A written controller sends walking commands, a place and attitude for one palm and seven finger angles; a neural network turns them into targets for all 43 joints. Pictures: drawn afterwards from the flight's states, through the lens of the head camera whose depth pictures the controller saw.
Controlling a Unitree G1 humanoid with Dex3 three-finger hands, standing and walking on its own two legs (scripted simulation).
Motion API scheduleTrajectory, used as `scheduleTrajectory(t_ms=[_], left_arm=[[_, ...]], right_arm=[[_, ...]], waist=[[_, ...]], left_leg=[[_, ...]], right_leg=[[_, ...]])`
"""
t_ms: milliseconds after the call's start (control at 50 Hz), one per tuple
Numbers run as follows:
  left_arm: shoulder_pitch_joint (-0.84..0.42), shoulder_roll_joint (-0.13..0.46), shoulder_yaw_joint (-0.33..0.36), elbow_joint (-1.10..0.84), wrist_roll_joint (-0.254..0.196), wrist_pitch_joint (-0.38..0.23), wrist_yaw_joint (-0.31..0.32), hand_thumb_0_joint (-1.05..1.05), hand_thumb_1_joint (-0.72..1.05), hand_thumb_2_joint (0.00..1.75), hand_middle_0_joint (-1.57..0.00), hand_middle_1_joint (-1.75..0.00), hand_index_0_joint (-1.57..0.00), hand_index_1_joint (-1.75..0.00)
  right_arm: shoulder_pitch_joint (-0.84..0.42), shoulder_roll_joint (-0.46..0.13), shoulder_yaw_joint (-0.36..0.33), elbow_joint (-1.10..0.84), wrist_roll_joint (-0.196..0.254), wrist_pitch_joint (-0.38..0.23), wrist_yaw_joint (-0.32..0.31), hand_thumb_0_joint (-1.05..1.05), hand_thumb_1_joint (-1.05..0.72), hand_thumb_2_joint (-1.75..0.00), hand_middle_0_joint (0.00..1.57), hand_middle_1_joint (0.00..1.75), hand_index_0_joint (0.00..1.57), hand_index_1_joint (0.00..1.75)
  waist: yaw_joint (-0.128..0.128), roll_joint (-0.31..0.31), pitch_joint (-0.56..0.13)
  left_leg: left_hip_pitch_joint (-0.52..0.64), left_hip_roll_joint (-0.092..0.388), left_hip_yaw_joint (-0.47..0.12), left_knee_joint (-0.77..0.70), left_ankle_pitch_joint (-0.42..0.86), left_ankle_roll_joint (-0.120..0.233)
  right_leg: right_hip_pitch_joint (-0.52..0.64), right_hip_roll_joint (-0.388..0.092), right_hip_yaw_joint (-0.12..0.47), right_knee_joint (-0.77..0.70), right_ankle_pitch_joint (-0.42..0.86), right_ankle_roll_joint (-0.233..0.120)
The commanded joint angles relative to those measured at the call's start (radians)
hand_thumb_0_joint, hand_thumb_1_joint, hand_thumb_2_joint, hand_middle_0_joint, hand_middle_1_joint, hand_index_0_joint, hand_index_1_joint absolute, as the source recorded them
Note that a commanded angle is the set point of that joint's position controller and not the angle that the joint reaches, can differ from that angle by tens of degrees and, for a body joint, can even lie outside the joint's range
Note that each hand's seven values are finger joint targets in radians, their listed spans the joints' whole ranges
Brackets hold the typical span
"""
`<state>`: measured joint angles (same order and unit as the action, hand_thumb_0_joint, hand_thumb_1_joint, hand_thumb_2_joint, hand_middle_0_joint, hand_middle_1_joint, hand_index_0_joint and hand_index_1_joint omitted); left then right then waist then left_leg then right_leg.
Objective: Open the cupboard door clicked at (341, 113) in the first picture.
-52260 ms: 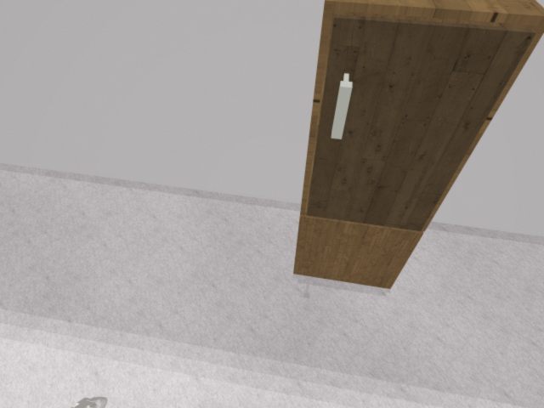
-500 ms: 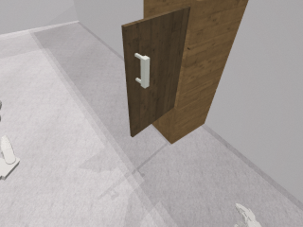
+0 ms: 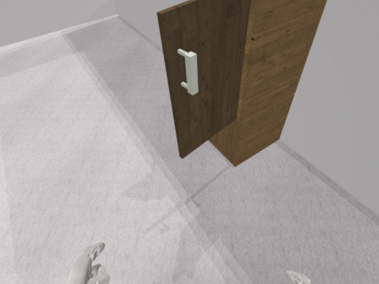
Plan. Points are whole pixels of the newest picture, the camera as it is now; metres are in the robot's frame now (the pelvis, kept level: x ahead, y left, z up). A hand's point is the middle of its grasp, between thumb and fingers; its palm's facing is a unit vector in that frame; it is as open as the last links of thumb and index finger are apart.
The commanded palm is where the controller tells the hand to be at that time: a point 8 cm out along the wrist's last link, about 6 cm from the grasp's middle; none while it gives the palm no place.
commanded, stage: let the arm hang, fingers relaxed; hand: left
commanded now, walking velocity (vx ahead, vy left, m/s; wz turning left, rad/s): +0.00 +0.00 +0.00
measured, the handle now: (187, 71) +0.67 +0.02 +0.10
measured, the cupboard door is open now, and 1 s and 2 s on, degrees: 99 99 99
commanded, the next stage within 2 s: look to check the result in 0.90 s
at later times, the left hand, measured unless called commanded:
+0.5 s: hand out of the picture -0.03 +0.20 -0.14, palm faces +0.03 -0.97 -0.23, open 7.4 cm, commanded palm none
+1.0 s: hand out of the picture +0.02 +0.23 -0.14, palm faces +0.00 -0.96 -0.27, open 7.4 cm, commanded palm none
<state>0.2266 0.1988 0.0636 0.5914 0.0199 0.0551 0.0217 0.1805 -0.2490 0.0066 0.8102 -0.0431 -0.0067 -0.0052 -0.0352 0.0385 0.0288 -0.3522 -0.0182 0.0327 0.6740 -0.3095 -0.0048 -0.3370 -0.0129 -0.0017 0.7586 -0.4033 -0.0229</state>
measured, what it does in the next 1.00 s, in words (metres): stands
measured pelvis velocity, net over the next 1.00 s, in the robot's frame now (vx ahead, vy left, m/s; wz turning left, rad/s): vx -0.02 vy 0.02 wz -0.01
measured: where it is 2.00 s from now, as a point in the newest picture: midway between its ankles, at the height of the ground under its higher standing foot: outside the picture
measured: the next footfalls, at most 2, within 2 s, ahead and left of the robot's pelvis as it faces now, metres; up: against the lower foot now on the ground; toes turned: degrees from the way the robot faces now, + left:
none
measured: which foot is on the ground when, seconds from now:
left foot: down 0.00-1.00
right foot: down 0.00-1.00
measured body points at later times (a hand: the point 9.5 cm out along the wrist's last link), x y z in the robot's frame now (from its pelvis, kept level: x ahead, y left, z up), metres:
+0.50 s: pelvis -0.02 +0.01 +0.03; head -0.01 +0.00 +0.48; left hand -0.03 +0.25 -0.12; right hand -0.03 -0.21 -0.14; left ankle +0.00 +0.12 -0.72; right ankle +0.00 -0.09 -0.72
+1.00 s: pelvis -0.02 +0.02 +0.03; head -0.01 +0.01 +0.48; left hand +0.03 +0.28 -0.12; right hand +0.00 -0.23 -0.13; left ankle +0.00 +0.12 -0.72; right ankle +0.00 -0.09 -0.72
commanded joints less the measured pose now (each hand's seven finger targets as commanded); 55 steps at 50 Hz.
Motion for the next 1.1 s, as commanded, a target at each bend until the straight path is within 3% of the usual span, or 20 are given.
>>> scheduleTrajectory(t_ms=[0,20,60,80,100,120,140,180,260,440,560,700,760,1080], left_arm=[[0.074,0.198,0.005,0.132,0.004,-0.08,0.003,0.0,0.9,0.9,-0.2,-0.3,-0.2,-0.3],[0.057,0.197,-0.001,0.172,0.005,-0.08,0.006,0.0,0.9,0.9,-0.2,-0.3,-0.2,-0.3],[0.042,0.136,0.012,0.231,0.006,-0.084,0.01,0.0,0.9,0.9,-0.2,-0.3,-0.2,-0.3],[0.033,0.124,0.013,0.252,0.002,-0.083,0.013,0.0,0.9,0.9,-0.2,-0.3,-0.2,-0.3],[0.03,0.109,0.003,0.278,-0.007,-0.079,0.013,0.0,0.9,0.9,-0.2,-0.3,-0.2,-0.3],[0.036,0.093,-0.005,0.3,-0.008,-0.076,0.012,0.0,0.9,0.9,-0.2,-0.3,-0.2,-0.3],[0.042,0.077,-0.013,0.323,-0.008,-0.072,0.013,0.0,0.9,0.9,-0.2,-0.3,-0.2,-0.3],[0.03,0.089,-0.019,0.379,-0.012,-0.064,0.011,0.0,0.9,0.9,-0.2,-0.3,-0.2,-0.3],[0.04,0.091,-0.031,0.456,-0.014,-0.066,0.009,0.0,0.9,0.9,-0.2,-0.3,-0.2,-0.3],[0.046,0.1,-0.03,0.512,-0.01,-0.062,0.011,0.0,0.9,0.9,-0.2,-0.3,-0.2,-0.3],[0.044,0.1,-0.024,0.512,-0.008,-0.059,0.011,0.0,0.9,0.9,-0.2,-0.3,-0.2,-0.3],[0.023,0.119,-0.02,0.505,-0.007,-0.07,0.01,0.0,0.9,0.9,-0.2,-0.3,-0.2,-0.3],[0.008,0.13,-0.018,0.503,-0.007,-0.071,0.009,0.0,0.9,0.9,-0.2,-0.3,-0.2,-0.3],[-0.093,0.243,-0.012,0.489,-0.006,-0.086,0.0,0.0,0.9,0.9,-0.2,-0.3,-0.2,-0.3]], right_arm=[[-0.019,-0.059,-0.04,-0.004,0.019,0.017,-0.011,0.0,-0.9,-0.9,0.2,0.3,0.2,0.3],[0.007,-0.057,-0.044,0.026,0.022,0.022,-0.012,0.0,-0.9,-0.9,0.2,0.3,0.2,0.3],[0.057,-0.016,-0.048,0.087,0.022,0.022,-0.018,0.0,-0.9,-0.9,0.2,0.3,0.2,0.3],[0.083,0.0,-0.046,0.111,0.02,0.02,-0.019,0.0,-0.9,-0.9,0.2,0.3,0.2,0.3],[0.09,0.005,-0.04,0.135,0.019,0.015,-0.019,0.0,-0.9,-0.9,0.2,0.3,0.2,0.3],[0.079,-0.014,-0.041,0.148,0.017,0.013,-0.021,0.0,-0.9,-0.9,0.2,0.3,0.2,0.3],[0.074,-0.02,-0.037,0.163,0.017,0.013,-0.026,0.0,-0.9,-0.9,0.2,0.3,0.2,0.3],[0.078,-0.009,-0.033,0.204,0.021,0.013,-0.026,0.0,-0.9,-0.9,0.2,0.3,0.2,0.3],[0.1,-0.019,-0.034,0.255,0.023,0.012,-0.028,0.0,-0.9,-0.9,0.2,0.3,0.2,0.3],[0.129,-0.019,-0.035,0.303,0.02,0.014,-0.026,0.0,-0.9,-0.9,0.2,0.3,0.2,0.3],[0.129,-0.024,-0.038,0.302,0.017,0.011,-0.025,0.0,-0.9,-0.9,0.2,0.3,0.2,0.3],[0.107,-0.053,-0.044,0.296,0.02,-0.002,-0.025,0.0,-0.9,-0.9,0.2,0.3,0.2,0.3],[0.091,-0.066,-0.046,0.293,0.021,-0.004,-0.024,0.0,-0.9,-0.9,0.2,0.3,0.2,0.3],[-0.025,-0.181,-0.058,0.278,0.023,-0.009,-0.014,0.0,-0.9,-0.9,0.2,0.3,0.2,0.3]], waist=[[0.046,-0.292,-0.025],[0.031,-0.237,-0.033],[0.006,-0.045,-0.069],[-0.002,0.01,-0.086],[0.003,0.045,-0.082],[0.02,0.029,-0.081],[0.028,-0.009,-0.059],[0.026,0.053,-0.034],[0.028,-0.019,-0.015],[0.027,-0.053,0.066],[0.03,-0.026,0.074],[0.03,-0.021,0.031],[0.032,-0.02,0.045],[0.026,-0.041,-0.015]], left_leg=[[-0.019,0.017,-0.047,0.041,-0.149,0.003],[0.005,0.024,-0.046,0.054,-0.139,0.003],[0.081,0.039,-0.042,-0.037,-0.04,0.003],[0.143,0.053,-0.042,-0.143,0.087,0.008],[0.194,0.075,-0.06,-0.211,0.224,0.018],[0.212,0.112,-0.087,-0.228,0.284,0.032],[0.188,0.127,-0.092,-0.235,0.258,0.038],[0.168,0.12,-0.102,-0.285,0.215,0.036],[0.172,0.117,-0.098,-0.326,0.149,0.035],[0.149,0.107,-0.091,-0.367,0.054,0.037],[0.12,0.113,-0.113,-0.393,-0.009,0.041],[0.148,0.123,-0.12,-0.39,0.073,0.044],[0.145,0.127,-0.123,-0.396,0.078,0.043],[0.223,0.133,-0.121,-0.394,0.165,0.041]], right_leg=[[0.141,-0.249,0.323,-0.411,0.653,-0.078],[0.149,-0.238,0.286,-0.401,0.686,-0.098],[0.172,-0.209,0.239,-0.361,0.687,-0.129],[0.171,-0.187,0.204,-0.338,0.63,-0.112],[0.146,-0.132,0.152,-0.331,0.538,-0.075],[0.14,-0.085,0.11,-0.342,0.462,-0.043],[0.144,-0.076,0.103,-0.38,0.403,-0.029],[0.161,-0.071,0.094,-0.394,0.332,-0.029],[0.168,-0.069,0.094,-0.446,0.244,-0.031],[0.106,-0.073,0.102,-0.486,0.091,-0.029],[0.095,-0.066,0.099,-0.464,0.075,-0.026],[0.126,-0.074,0.097,-0.439,0.179,-0.028],[0.125,-0.075,0.094,-0.437,0.188,-0.028],[0.162,-0.095,0.11,-0.471,0.248,-0.028]])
